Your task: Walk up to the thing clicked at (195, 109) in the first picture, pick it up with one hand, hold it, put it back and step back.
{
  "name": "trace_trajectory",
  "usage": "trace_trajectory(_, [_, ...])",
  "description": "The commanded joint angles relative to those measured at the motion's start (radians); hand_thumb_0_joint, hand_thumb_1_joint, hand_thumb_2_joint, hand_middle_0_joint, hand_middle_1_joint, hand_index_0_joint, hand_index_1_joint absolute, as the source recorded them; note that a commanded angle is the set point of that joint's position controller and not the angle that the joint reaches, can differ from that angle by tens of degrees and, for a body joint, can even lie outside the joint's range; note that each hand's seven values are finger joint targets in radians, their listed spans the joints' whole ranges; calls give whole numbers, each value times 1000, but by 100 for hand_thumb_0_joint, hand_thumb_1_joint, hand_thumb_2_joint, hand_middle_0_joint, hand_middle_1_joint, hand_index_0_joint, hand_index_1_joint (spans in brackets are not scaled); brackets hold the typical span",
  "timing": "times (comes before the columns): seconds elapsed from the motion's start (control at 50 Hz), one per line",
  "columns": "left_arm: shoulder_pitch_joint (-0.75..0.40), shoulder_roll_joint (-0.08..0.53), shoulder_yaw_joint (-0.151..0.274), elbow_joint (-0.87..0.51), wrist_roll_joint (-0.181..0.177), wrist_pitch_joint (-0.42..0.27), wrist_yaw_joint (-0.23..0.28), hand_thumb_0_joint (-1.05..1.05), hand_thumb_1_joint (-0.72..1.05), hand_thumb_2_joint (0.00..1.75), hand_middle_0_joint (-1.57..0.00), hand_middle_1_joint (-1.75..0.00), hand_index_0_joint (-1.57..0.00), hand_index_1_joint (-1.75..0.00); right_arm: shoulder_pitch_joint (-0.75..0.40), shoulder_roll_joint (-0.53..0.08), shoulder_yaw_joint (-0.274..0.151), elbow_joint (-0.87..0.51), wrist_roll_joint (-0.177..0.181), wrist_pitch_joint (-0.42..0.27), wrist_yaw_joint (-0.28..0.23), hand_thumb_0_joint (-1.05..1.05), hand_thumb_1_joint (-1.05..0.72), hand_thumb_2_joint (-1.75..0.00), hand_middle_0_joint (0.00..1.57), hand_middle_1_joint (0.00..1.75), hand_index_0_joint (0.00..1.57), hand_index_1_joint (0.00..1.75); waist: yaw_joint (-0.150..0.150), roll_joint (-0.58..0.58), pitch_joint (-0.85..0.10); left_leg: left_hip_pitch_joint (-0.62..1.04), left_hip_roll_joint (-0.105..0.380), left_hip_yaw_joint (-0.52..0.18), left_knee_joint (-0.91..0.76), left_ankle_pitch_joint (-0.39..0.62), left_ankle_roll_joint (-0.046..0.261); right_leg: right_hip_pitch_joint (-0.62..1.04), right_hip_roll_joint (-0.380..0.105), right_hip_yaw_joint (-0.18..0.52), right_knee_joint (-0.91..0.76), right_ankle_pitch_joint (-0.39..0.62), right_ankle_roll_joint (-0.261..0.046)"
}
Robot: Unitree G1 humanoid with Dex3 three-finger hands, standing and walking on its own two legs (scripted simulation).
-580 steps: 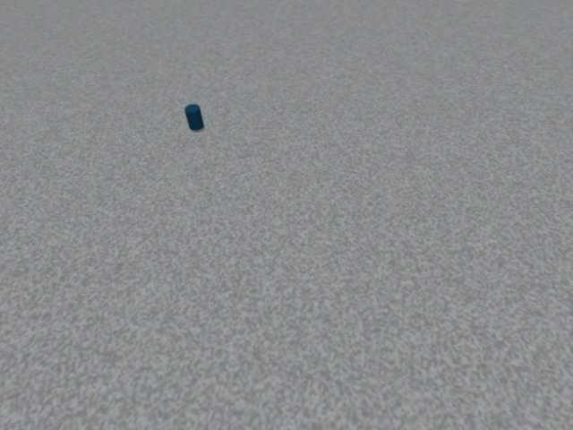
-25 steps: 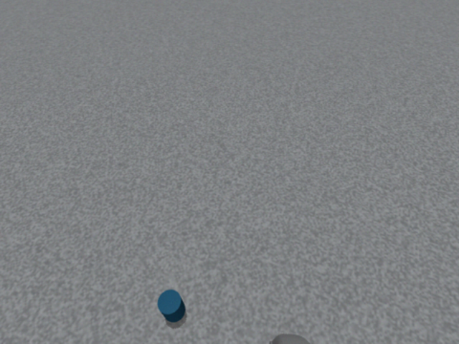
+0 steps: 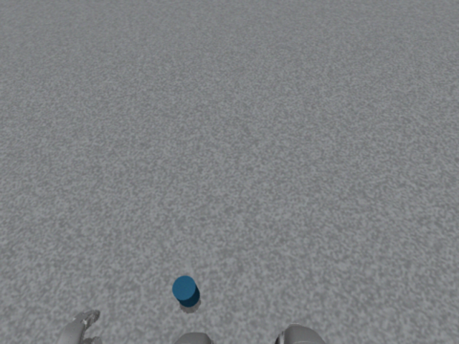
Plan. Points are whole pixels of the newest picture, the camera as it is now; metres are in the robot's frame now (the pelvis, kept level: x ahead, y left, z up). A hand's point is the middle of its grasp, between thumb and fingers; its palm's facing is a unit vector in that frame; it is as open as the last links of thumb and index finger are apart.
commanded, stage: walk up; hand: left
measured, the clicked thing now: (186, 291) +0.36 +0.23 -0.69
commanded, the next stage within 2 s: stand in 1.50 s
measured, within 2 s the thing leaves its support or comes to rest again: neither
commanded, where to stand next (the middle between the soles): +0.01 +0.03 m, yaw -3 degrees
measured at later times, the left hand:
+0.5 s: hand out of the picture +0.07 +0.27 -0.13, palm faces -0.11 -0.91 -0.41, open 7.4 cm
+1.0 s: hand out of the picture +0.14 +0.25 -0.15, palm faces -0.08 -0.93 -0.36, open 7.3 cm
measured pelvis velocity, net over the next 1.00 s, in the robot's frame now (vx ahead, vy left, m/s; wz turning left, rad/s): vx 0.00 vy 0.00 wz -0.09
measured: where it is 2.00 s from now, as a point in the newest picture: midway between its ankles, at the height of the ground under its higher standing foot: outside the picture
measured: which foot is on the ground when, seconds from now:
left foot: up 0.00-0.00, down 0.02-0.46, up 0.48-0.78, down 0.80-1.00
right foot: down 0.00-0.04, up 0.06-0.40, down 0.42-0.84, up 0.86-1.00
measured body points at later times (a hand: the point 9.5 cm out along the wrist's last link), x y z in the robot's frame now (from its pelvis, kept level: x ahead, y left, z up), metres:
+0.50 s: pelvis -0.01 -0.01 +0.01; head +0.00 -0.01 +0.46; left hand +0.08 +0.32 -0.10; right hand +0.01 -0.35 -0.11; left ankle +0.01 +0.13 -0.70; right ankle -0.04 -0.12 -0.72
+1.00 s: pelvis +0.00 +0.00 +0.00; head +0.08 +0.00 +0.44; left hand +0.14 +0.30 -0.13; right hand +0.12 -0.31 -0.11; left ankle +0.14 +0.11 -0.72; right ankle -0.05 -0.13 -0.66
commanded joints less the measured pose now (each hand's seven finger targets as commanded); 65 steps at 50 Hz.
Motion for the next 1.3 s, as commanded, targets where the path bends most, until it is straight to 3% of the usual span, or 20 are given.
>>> trace_trajectory(0.0, [-10, 220, 47, -67, -17, 12, 15, 0, 90, 90, -20, -30, -20, -30, 106, -197, -57, -17, -28, -20, -20, 0, -90, -90, 20, 30, 20, 30, -27, -59, -153, 102, 43, -62, -316, 145, 31, 23, -102, 141, 31, 111, -102])
trace_trajectory(0.02, [5, 178, 35, -73, -30, 18, 17, 0, 90, 90, -20, -30, -20, -30, 52, -279, -74, -53, -48, -25, -20, 0, -90, -90, 20, 30, 20, 30, -4, 133, -134, 91, 229, -360, -398, 244, 101, -77, 39, 94, 181, -86, -38])
trace_trajectory(0.06, [-20, 227, 55, -50, -19, 26, 40, 0, 90, 90, -20, -30, -20, -30, -15, -347, -88, -80, -34, -29, -15, 0, -90, -90, 20, 30, 20, 30, -42, 216, -121, -26, 384, -520, -450, 298, 281, -50, 115, 176, 448, -431, -35])
trace_trajectory(0.14, [81, 222, 53, -13, -28, 24, 19, 0, 90, 90, -20, -30, -20, -30, -63, -227, -60, -95, -28, -54, -36, 0, -90, -90, 20, 30, 20, 30, 21, 89, -147, 166, 219, -220, -320, 399, 172, -127, 122, 221, 461, -245, -40])
trace_trajectory(0.22, [32, 223, 46, -30, -1, -8, -12, 0, 90, 90, -20, -30, -20, -30, 45, -261, -81, -79, -35, -76, -23, 0, -90, -90, 20, 30, 20, 30, -79, 133, -206, 383, 251, -311, -398, -95, 205, -157, 80, 133, 193, -285, 2])
trace_trajectory(0.32, [51, 257, 58, -41, 23, -45, -34, 0, 90, 90, -20, -30, -20, -30, 114, -303, -107, -108, -46, -68, 5, 0, -90, -90, 20, 30, 20, 30, -103, 165, -90, 341, 310, -350, -456, -165, 266, -117, 62, 69, 44, -423, -17])
trace_trajectory(0.4, [277, 215, 65, 20, 12, -70, -33, 0, 90, 90, -20, -30, -20, -30, -44, -258, -85, -168, -26, -53, 25, 0, -90, -90, 20, 30, 20, 30, 39, 141, -77, 45, 193, -117, -330, -40, 163, 280, 97, -31, -233, -115, -46])
trace_trajectory(0.42, [375, 239, 78, 51, 14, -72, -23, 0, 90, 90, -20, -30, -20, -30, -96, -194, -65, -187, -19, -48, 26, 0, -90, -90, 20, 30, 20, 30, 102, 35, -84, -93, 131, -37, -164, -33, 107, 435, 72, 28, -295, -86, -54])
trace_trajectory(0.44, [429, 322, 102, 51, 27, -77, -11, 0, 90, 90, -20, -30, -20, -30, -133, -102, -36, -223, -9, -47, 25, 0, -90, -90, 20, 30, 20, 30, 132, -232, -67, -325, -5, 72, 126, -132, 31, 502, -131, 437, -434, -313, -110])
trace_trajectory(0.48, [283, 399, 108, -32, 27, -77, -9, 0, 90, 90, -20, -30, -20, -30, -118, -199, -65, -214, -14, -48, 10, 0, -90, -90, 20, 30, 20, 30, 80, -114, 85, -386, 13, -115, 231, -132, 26, 314, -336, 699, -516, -461, -259])
trace_trajectory(0.58, [241, 274, 71, -63, -5, -92, 0, 0, 90, 90, -20, -30, -20, -30, 34, -166, -45, -123, 3, -62, 11, 0, -90, -90, 20, 30, 20, 30, 14, -132, -5, -237, -1, -88, 152, 2, 7, 385, -163, 237, -337, 406, -181])
trace_trajectory(0.7, [126, 251, 45, -100, -20, -46, 12, 0, 90, 90, -20, -30, -20, -30, 0, -136, -31, -106, 16, -52, -2, 0, -90, -90, 20, 30, 20, 30, 7, -208, -61, 58, -24, 54, -119, 238, 5, 229, -104, 81, -168, 658, -129])
trace_trajectory(0.78, [124, 203, 28, -112, -58, -9, 22, 0, 90, 90, -20, -30, -20, -30, 56, -227, -62, -88, -4, -50, -22, 0, -90, -90, 20, 30, 20, 30, -49, 14, -176, 298, 83, -61, -269, 890, 83, 126, 24, 68, 136, 347, -31])
trace_trajectory(0.82, [221, 181, 29, -94, -69, 15, 38, 0, 90, 90, -20, -30, -20, -30, 29, -260, -67, -123, 7, -45, -26, 0, -90, -90, 20, 30, 20, 30, -17, 137, -291, 347, 333, -361, -313, 1113, 279, 86, 155, 106, 452, -426, -14])
trace_trajectory(0.94, [239, 219, 51, -37, -53, 34, 29, 0, 90, 90, -20, -30, -20, -30, -144, -205, -60, -189, -18, -4, -24, 0, -90, -90, 20, 30, 20, 30, 12, 159, -196, 52, 197, -174, -372, 344, 206, 93, 102, 113, 449, -319, -24])
trace_trajectory(1.08, [329, 220, 82, 24, -1, -12, 27, 0, 90, 90, -20, -30, -20, -30, -158, -178, -67, -205, -29, 41, 5, 0, -90, -90, 20, 30, 20, 30, 31, 89, -206, -81, 140, -175, -217, -44, 138, 301, 80, 47, -186, -148, -23])
trace_trajectory(1.12, [171, 380, 122, -68, 41, -22, 30, 0, 90, 90, -20, -30, -20, -30, -147, -101, -47, -224, -16, 33, 0, 0, -90, -90, 20, 30, 20, 30, 23, -253, -41, -351, -103, -70, 152, -166, 0, 100, -306, 637, -443, -490, -180])
trace_trajectory(1.14, [101, 442, 130, -111, 47, -23, 36, 0, 90, 90, -20, -30, -20, -30, -213, -190, -75, -222, -21, 31, -13, 0, -90, -90, 20, 30, 20, 30, 69, -243, 14, -232, -57, -187, 308, -177, -14, -105, -429, 750, -484, -431, -302])
trace_trajectory(1.2, [7, 239, 87, -100, 26, -45, 37, 0, 90, 90, -20, -30, -20, -30, -83, -155, -70, -142, 2, 11, 0, 0, -90, -90, 20, 30, 20, 30, -45, -62, -1, -205, -106, -185, 378, -5, 3, 85, -163, 260, -266, 251, -166])
trace_trajectory(1.28, [212, 229, 93, -87, 41, -60, 8, 0, 90, 90, -20, -30, -20, -30, -79, -151, -39, -145, 1, -29, 4, 0, -90, -90, 20, 30, 20, 30, 81, -219, -159, -246, -73, -29, 107, -45, -13, 486, -102, 247, -272, -25, -151])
